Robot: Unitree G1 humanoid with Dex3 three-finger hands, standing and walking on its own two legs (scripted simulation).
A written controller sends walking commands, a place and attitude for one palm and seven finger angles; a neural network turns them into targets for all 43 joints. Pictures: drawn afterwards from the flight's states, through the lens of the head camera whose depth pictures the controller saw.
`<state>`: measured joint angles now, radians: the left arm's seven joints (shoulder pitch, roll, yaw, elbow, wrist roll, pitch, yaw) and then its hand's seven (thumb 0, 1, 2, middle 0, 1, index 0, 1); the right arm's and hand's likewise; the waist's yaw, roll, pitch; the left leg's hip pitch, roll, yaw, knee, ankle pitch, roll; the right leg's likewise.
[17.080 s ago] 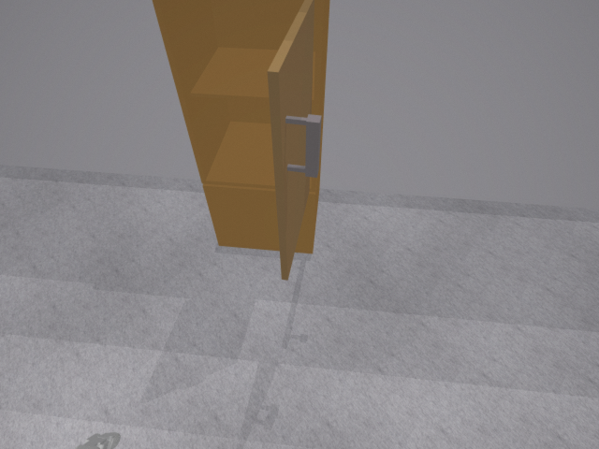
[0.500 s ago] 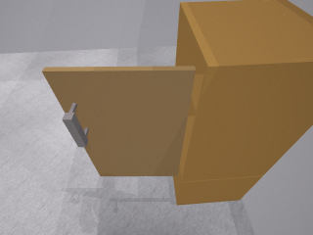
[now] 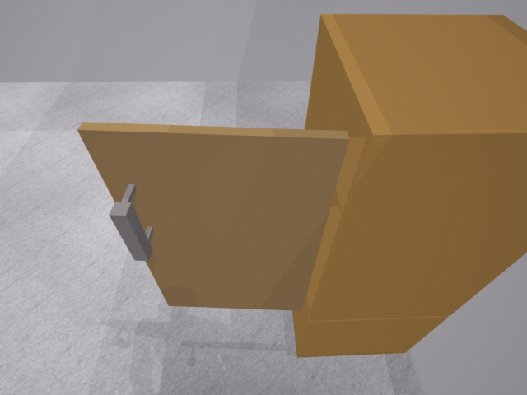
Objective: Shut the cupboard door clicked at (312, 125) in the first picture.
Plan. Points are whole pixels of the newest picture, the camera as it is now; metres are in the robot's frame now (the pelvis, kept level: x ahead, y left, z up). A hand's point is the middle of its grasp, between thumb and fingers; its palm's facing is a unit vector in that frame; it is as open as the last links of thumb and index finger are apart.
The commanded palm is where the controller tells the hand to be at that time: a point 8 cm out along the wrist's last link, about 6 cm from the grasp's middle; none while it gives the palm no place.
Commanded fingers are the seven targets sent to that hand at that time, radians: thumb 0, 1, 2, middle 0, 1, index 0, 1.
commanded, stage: come to a stop and stand still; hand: left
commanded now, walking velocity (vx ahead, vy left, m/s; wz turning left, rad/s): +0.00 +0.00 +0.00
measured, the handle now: (137, 223) +0.36 +0.25 +0.04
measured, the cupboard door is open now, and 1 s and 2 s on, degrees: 86 86 86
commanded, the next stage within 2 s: look again from close up in 0.12 s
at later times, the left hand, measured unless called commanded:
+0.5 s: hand out of the picture -0.01 +0.18 -0.17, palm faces +0.03 -0.98 -0.21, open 7.3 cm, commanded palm none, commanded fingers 0.00 0.90 0.90 -0.20 -0.30 -0.20 -0.30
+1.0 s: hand out of the picture -0.03 +0.18 -0.17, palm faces +0.03 -0.98 -0.19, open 7.3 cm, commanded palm none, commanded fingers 0.00 0.90 0.90 -0.20 -0.30 -0.20 -0.30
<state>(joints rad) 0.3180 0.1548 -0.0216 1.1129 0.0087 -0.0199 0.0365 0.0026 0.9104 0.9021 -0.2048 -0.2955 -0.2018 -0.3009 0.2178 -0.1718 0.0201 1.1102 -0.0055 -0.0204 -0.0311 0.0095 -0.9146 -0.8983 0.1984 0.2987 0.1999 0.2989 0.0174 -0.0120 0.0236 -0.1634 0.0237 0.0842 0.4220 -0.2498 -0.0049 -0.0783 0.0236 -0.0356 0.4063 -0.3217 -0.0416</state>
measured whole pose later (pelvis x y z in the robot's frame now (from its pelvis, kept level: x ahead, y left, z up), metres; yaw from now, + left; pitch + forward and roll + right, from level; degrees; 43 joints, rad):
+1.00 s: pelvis -0.01 +0.01 +0.00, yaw +0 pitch +0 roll +1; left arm 0.32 0.15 -0.01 1.09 0.01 -0.01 0.04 0.00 0.91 0.90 -0.20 -0.30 -0.20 -0.30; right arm 0.26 -0.16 0.02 1.12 0.00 -0.01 -0.03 0.01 -0.92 -0.90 0.20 0.30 0.20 0.30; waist 0.02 -0.02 0.05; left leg -0.16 0.00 0.09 0.39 -0.22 0.01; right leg -0.09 0.00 -0.03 0.40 -0.31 -0.02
